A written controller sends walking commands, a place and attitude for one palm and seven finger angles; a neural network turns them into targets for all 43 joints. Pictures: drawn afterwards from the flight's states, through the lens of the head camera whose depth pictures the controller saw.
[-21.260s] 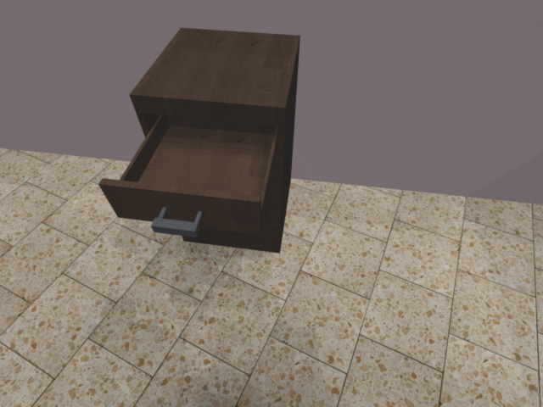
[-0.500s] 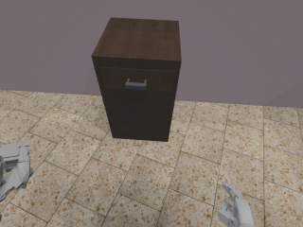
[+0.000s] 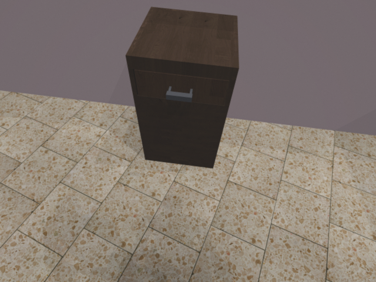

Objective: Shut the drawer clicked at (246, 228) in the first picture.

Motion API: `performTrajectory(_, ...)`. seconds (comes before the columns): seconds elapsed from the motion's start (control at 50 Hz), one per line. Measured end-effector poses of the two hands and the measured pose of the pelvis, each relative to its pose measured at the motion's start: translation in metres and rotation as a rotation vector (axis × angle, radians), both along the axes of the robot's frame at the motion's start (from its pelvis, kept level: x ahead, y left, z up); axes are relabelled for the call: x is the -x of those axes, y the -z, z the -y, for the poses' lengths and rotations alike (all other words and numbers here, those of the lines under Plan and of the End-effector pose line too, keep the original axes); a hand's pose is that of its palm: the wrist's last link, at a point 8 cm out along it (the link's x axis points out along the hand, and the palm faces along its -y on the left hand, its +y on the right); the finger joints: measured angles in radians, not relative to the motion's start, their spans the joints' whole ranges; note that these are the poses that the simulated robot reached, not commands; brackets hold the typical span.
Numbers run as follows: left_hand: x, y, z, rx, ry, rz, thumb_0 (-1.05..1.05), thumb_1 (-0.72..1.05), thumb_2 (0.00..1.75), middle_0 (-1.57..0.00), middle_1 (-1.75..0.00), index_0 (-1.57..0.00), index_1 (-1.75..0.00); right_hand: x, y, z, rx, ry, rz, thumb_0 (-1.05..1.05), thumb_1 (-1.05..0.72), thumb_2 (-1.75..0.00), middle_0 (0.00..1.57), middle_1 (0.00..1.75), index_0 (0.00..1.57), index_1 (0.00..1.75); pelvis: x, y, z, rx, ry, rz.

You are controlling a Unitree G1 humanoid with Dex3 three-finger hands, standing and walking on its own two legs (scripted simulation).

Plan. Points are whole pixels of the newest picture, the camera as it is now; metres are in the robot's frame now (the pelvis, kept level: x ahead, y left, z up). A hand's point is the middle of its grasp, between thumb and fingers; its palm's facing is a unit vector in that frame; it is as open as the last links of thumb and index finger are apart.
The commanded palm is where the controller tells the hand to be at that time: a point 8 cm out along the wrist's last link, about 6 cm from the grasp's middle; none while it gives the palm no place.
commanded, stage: let the arm hang, fingers relaxed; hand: left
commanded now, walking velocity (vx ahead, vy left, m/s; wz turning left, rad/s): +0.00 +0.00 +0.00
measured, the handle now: (180, 93) +0.82 +0.09 -0.16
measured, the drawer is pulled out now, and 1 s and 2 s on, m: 0.00 0.00 0.00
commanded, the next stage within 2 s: look to check the result in 0.68 s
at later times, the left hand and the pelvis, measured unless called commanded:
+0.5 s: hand out of the picture +0.00 +0.16 -0.17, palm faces +0.01 -0.98 -0.18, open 7.3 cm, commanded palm none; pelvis +0.00 +0.00 +0.00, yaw -2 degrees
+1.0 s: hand out of the picture -0.02 +0.13 -0.17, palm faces +0.03 -0.99 -0.17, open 7.4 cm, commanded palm none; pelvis +0.00 -0.02 +0.00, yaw -1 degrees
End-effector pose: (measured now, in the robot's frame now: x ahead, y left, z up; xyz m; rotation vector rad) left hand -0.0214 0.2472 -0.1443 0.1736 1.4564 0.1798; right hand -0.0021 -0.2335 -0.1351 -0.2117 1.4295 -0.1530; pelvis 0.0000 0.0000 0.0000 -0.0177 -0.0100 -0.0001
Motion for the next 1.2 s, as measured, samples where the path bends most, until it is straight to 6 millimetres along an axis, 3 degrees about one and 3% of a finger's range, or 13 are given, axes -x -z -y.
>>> performTrajectory(0.08,0.029,-0.006,0.000,-0.005,-0.013,-0.088,0.01,0.90,0.90,-0.72,-0.90,-0.71,-0.89,0.024,0.005,-0.012,-0.029,0.035,-0.063,0.00,-0.91,-0.90,0.20,0.30,0.20,0.30,0.000,-0.001,-0.002,-0.002,0.005,0.004)
performTrajectory(0.16,0.038,-0.009,0.006,0.000,-0.016,-0.115,0.01,0.90,0.90,-0.57,-0.72,-0.56,-0.71,0.035,0.010,-0.023,-0.057,0.059,-0.075,0.00,-0.91,-0.90,0.20,0.30,0.20,0.30,0.001,-0.002,-0.004,-0.006,0.012,0.010)
performTrajectory(0.24,0.030,-0.007,0.016,0.015,-0.011,-0.091,0.01,0.90,0.90,-0.42,-0.55,-0.41,-0.54,0.035,0.014,-0.032,-0.082,0.073,-0.060,0.00,-0.91,-0.90,0.20,0.30,0.20,0.30,0.002,-0.002,-0.005,-0.010,0.018,0.013)
performTrajectory(0.38,-0.001,-0.002,0.035,0.047,0.006,0.008,0.00,0.90,0.90,-0.26,-0.37,-0.25,-0.37,0.025,0.017,-0.038,-0.103,0.087,-0.010,0.00,-0.91,-0.90,0.20,0.30,0.20,0.30,0.001,-0.002,-0.002,-0.015,0.023,0.015)
performTrajectory(0.44,-0.014,-0.001,0.042,0.056,0.014,0.046,0.00,0.91,0.90,-0.23,-0.34,-0.23,-0.33,0.024,0.016,-0.035,-0.098,0.091,-0.001,0.00,-0.91,-0.90,0.20,0.30,0.20,0.30,0.000,-0.002,0.000,-0.017,0.025,0.019)
performTrajectory(0.56,-0.020,-0.001,0.042,0.047,0.018,0.056,0.01,0.92,0.90,-0.21,-0.31,-0.20,-0.31,0.025,0.016,-0.029,-0.091,0.103,0.005,0.00,-0.91,-0.90,0.19,0.30,0.20,0.30,-0.002,-0.002,0.005,-0.018,0.027,0.020)
performTrajectory(0.94,0.000,-0.001,0.063,0.060,-0.011,0.003,0.00,0.90,0.90,-0.20,-0.30,-0.20,-0.30,0.033,0.016,-0.017,-0.094,0.104,-0.034,0.00,-0.91,-0.90,0.19,0.30,0.20,0.30,-0.003,-0.002,0.018,-0.018,0.024,0.024)
performTrajectory(1.2,-0.001,-0.001,0.075,0.060,-0.017,0.010,0.00,0.90,0.90,-0.20,-0.30,-0.20,-0.30,0.029,0.018,-0.013,-0.105,0.103,-0.026,0.00,-0.91,-0.90,0.19,0.30,0.20,0.30,-0.005,-0.002,0.027,-0.020,0.024,0.025)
